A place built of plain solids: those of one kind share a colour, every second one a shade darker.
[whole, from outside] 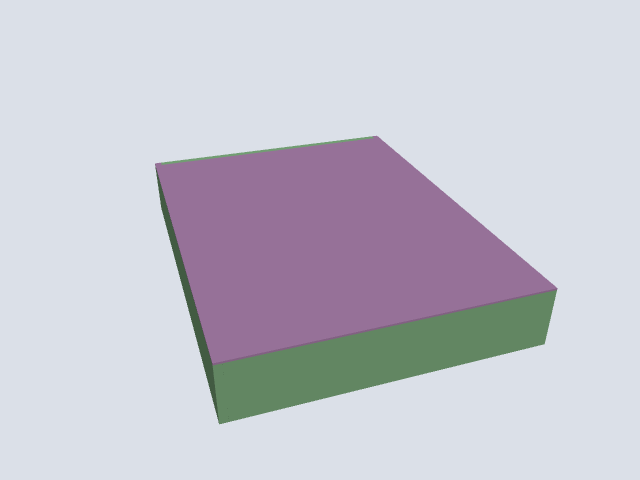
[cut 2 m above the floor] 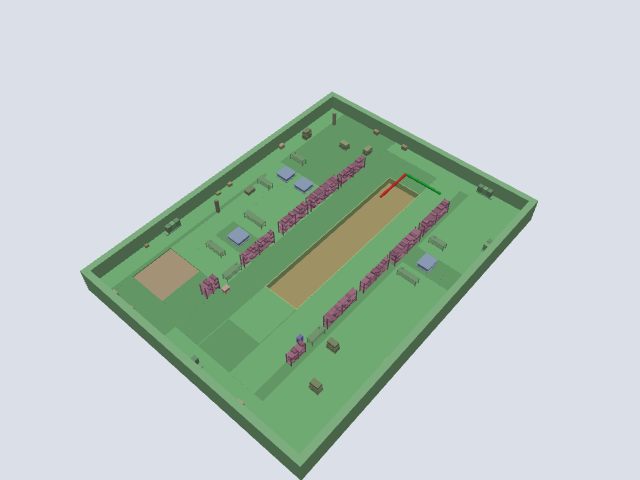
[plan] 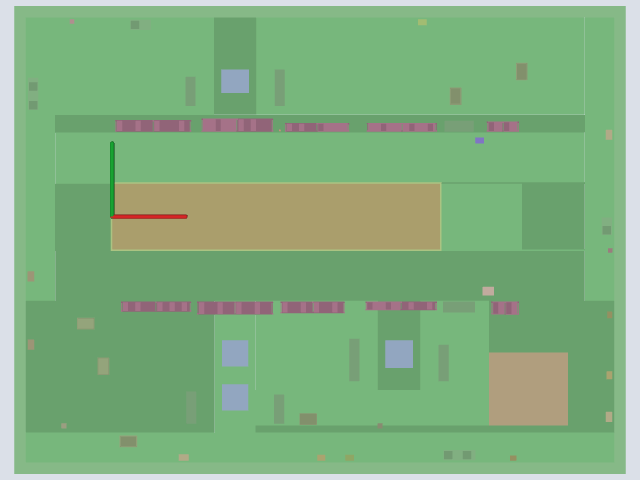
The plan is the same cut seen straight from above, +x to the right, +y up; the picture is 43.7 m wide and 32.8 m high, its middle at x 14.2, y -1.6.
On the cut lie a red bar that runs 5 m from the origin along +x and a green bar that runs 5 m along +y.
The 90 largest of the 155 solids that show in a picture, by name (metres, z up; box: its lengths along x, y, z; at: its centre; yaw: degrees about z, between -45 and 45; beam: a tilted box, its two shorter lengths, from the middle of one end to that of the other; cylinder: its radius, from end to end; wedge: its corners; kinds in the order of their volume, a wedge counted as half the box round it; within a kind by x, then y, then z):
{
 "floor_1": {"box": [2.0, 19.35, 1.4], "at": [-4.9, 3.92, -0.7]},
 "floor_2": {"box": [3.8, 0.1, 1.4], "at": [-2.0, -2.3, -0.7]},
 "floor_3": {"box": [3.8, 4.5, 1.4], "at": [-2.0, 0.0, -0.7]},
 "floor_4": {"box": [3.8, 0.1, 1.4], "at": [-2.0, 2.3, -0.7]},
 "floor_5": {"box": [12.9, 9.0, 1.4], "at": [0.55, -10.25, -0.7]},
 "floor_6": {"box": [10.85, 6.65, 1.4], "at": [1.52, 10.28, -0.7]},
 "floor_7": {"box": [2.8, 7.8, 1.4], "at": [8.4, -10.85, -0.7]},
 "floor_8": {"box": [2.8, 1.2, 1.4], "at": [8.4, -6.35, -0.7]},
 "floor_9": {"box": [2.9, 4.6, 1.4], "at": [8.4, 9.25, -0.7]},
 "floor_10": {"box": [2.9, 2.05, 1.4], "at": [8.4, 12.57, -0.7]},
 "floor_11": {"box": [8.35, 6.1, 1.4], "at": [13.97, -8.8, -0.7]},
 "floor_12": {"box": [40.2, 2.05, 1.4], "at": [14.2, -15.78, -0.7]},
 "floor_13": {"box": [36.2, 3.4, 1.4], "at": [14.2, -4.05, -0.7]},
 "floor_14": {"box": [36.2, 3.4, 1.4], "at": [14.2, 4.05, -0.7]},
 "floor_15": {"box": [36.2, 1.2, 1.4], "at": [14.2, 6.35, -0.7]},
 "floor_16": {"box": [15.95, 2.43, 1.4], "at": [17.78, -13.07, -0.7]},
 "floor_17": {"box": [2.9, 4.9, 1.4], "at": [19.6, -9.4, -0.7]},
 "floor_18": {"box": [2.9, 1.2, 1.4], "at": [19.6, -6.35, -0.7]},
 "floor_19": {"box": [22.45, 6.65, 1.4], "at": [21.07, 10.28, -0.7]},
 "floor_20": {"box": [24.5, 0.47, 1.4], "at": [22.05, -14.52, -0.7]},
 "floor_21": {"box": [4.7, 6.1, 1.4], "at": [23.4, -8.8, -0.7]},
 "floor_22": {"box": [5.5, 4.5, 1.4], "at": [25.25, 0.0, -0.7]},
 "floor_23": {"box": [9.8, 0.1, 1.4], "at": [27.4, -2.3, -0.7]},
 "floor_24": {"box": [9.8, 0.1, 1.4], "at": [27.4, 2.3, -0.7]},
 "floor_25": {"box": [5.4, 3.53, 1.4], "at": [28.45, -7.51, -0.7]},
 "floor_26": {"box": [4.3, 4.5, 1.4], "at": [30.15, 0.0, -0.7]},
 "floor_27": {"box": [3.15, 8.53, 1.4], "at": [32.73, -10.02, -0.7]},
 "floor_28": {"box": [2.0, 19.35, 1.4], "at": [33.3, 3.92, -0.7]},
 "wall_1": {"box": [0.8, 30.4, 6.6], "at": [-6.3, -1.6, 1.9]},
 "wall_2": {"box": [41.8, 0.8, 6.6], "at": [14.2, -17.2, 1.9]},
 "wall_3": {"box": [41.8, 0.8, 6.6], "at": [14.2, 14.0, 1.9]},
 "wall_4": {"box": [0.8, 30.4, 6.6], "at": [34.7, -1.6, 1.9]},
 "ceil_hall_1": {"box": [41.8, 32.0, 0.2], "at": [14.2, -1.6, 5.1]},
 "floor_pit_1": {"box": [22.4, 4.5, 0.5], "at": [11.2, 0.0, -1.15]},
 "floor_washbay_1": {"box": [5.4, 5.0, 1.28], "at": [28.45, -11.78, -0.76]},
 "floor_band_1": {"box": [0.1, 4.5, 1.4], "at": [-0.05, 0.0, -0.7]},
 "floor_band_2": {"box": [22.5, 0.1, 1.4], "at": [11.15, 2.3, -0.7]},
 "floor_band_3": {"box": [22.6, 0.1, 1.4], "at": [11.2, -2.3, -0.7]},
 "floor_band_4": {"box": [0.1, 4.6, 1.4], "at": [22.45, 0.05, -0.7]},
 "drums_1": {"box": [0.58, 0.58, 0.88], "at": [-5.4, 7.61, 0.56]},
 "drums_2": {"box": [0.58, 0.58, 0.88], "at": [-5.4, 8.25, 0.56]},
 "drums_3": {"box": [0.7, 2.2, 0.12], "at": [-5.4, 8.38, 0.06]},
 "drums_4": {"box": [0.58, 0.58, 0.88], "at": [-5.4, 8.89, 0.56]},
 "drums_5": {"box": [0.58, 0.58, 0.88], "at": [1.56, 13.1, 0.56]},
 "drums_6": {"box": [1.4, 0.7, 0.12], "at": [1.93, 13.1, 0.06]},
 "drums_7": {"box": [0.58, 0.58, 0.88], "at": [2.2, 13.1, 0.56]},
 "drums_8": {"box": [0.58, 0.58, 0.88], "at": [22.96, -16.3, 0.56]},
 "drums_9": {"box": [0.58, 0.58, 0.88], "at": [23.6, -16.3, 0.56]},
 "drums_10": {"box": [2.2, 0.7, 0.12], "at": [23.73, -16.3, 0.06]},
 "drums_11": {"box": [0.58, 0.58, 0.88], "at": [24.24, -16.3, 0.56]},
 "drums_12": {"box": [0.58, 0.58, 0.88], "at": [33.8, -0.93, 0.56]},
 "drums_13": {"box": [0.7, 1.2, 0.12], "at": [33.8, -0.66, 0.06]},
 "pallet_1": {"box": [1.1, 0.7, 0.38], "at": [-1.8, -7.31, 0.62]},
 "pallet_2": {"box": [0.7, 1.1, 0.36], "at": [-0.6, -10.23, 0.66]},
 "pallet_3": {"box": [1.1, 0.7, 0.29], "at": [1.11, -15.36, 0.71]},
 "pallet_4": {"box": [1.04, 0.64, 0.36], "at": [1.11, -15.36, 1.04]},
 "pallet_5": {"box": [1.16, 0.76, 0.35], "at": [13.39, -13.84, 0.31]},
 "pallet_6": {"box": [0.64, 1.04, 0.43], "at": [23.47, 8.23, 0.95]},
 "pallet_7": {"box": [0.64, 1.04, 0.4], "at": [27.98, 9.91, 1.0]},
 "wall_column_1": {"box": [0.36, 0.36, 5.0], "at": [-3.3, -14.3, 2.5]},
 "wall_column_2": {"box": [0.36, 0.36, 5.0], "at": [18.3, -14.3, 2.5]},
 "rack_1": {"box": [2.45, 0.8, 0.05], "at": [1.52, 6.2, 1.74]},
 "rack_2": {"box": [2.25, 0.7, 0.05], "at": [1.82, -6.15, 1.56]},
 "rack_3": {"box": [2.45, 0.8, 0.05], "at": [4.08, 6.2, 1.74]},
 "rack_4": {"box": [2.25, 0.7, 0.05], "at": [4.17, -6.15, 1.56]},
 "rack_5": {"box": [2.45, 0.9, 0.05], "at": [7.12, -6.25, 1.89]},
 "rack_6": {"box": [2.3, 0.9, 0.05], "at": [7.35, 6.25, 1.77]},
 "rack_7": {"box": [0.36, 0.8, 0.26], "at": [8.09, 6.25, 1.93]},
 "rack_8": {"box": [2.45, 0.9, 0.05], "at": [9.68, -6.25, 1.89]},
 "rack_9": {"box": [2.3, 0.9, 0.05], "at": [9.75, 6.25, 1.05]},
 "rack_10": {"box": [2.3, 0.9, 0.05], "at": [9.75, 6.25, 1.77]},
 "rack_11": {"box": [2.05, 0.8, 0.05], "at": [12.62, -6.2, 1.7]},
 "rack_12": {"box": [2.05, 0.8, 0.05], "at": [14.78, -6.2, 1.7]},
 "lifttable_1": {"box": [1.8, 1.8, 0.07], "at": [8.4, -12.35, 0.58]},
 "lifttable_2": {"box": [1.8, 1.8, 0.07], "at": [8.4, -9.35, 0.58]},
 "lifttable_3": {"box": [1.9, 1.6, 0.07], "at": [8.4, 9.25, 0.58]},
 "lifttable_4": {"box": [1.9, 1.9, 0.07], "at": [19.6, -9.4, 0.58]},
 "chest_1": {"box": [0.45, 0.7, 0.55], "at": [-5.55, -8.75, 0.28]},
 "chest_2": {"box": [0.45, 0.7, 0.55], "at": [-5.55, -4.08, 0.28]},
 "chest_3": {"box": [0.7, 0.45, 0.55], "at": [4.89, -16.45, 0.28]},
 "chest_4": {"box": [0.45, 0.7, 0.55], "at": [33.95, -13.69, 0.28]},
 "chest_5": {"box": [0.45, 0.7, 0.55], "at": [33.95, 5.59, 0.28]},
 "workbench_1": {"box": [0.7, 2.2, 0.05], "at": [5.4, -13.05, 0.88]},
 "workbench_2": {"box": [0.7, 2.5, 0.05], "at": [11.45, 8.8, 0.88]},
 "workbench_3": {"box": [0.58, 2.78, 0.05], "at": [16.55, -9.8, 0.2]},
 "workbench_4": {"box": [0.7, 2.9, 0.05], "at": [16.55, -9.8, 0.88]},
 "workbench_5": {"box": [0.7, 2.5, 0.05], "at": [22.65, -10.0, 0.88]},
 "workbench_6": {"box": [2.2, 0.75, 0.05], "at": [23.7, -6.17, 0.88]},
 "box_1": {"box": [0.55, 0.4, 0.45], "at": [14.28, -16.48, 0.23]},
 "box_2": {"box": [0.4, 0.55, 0.45], "at": [33.98, -10.84, 0.23]}
}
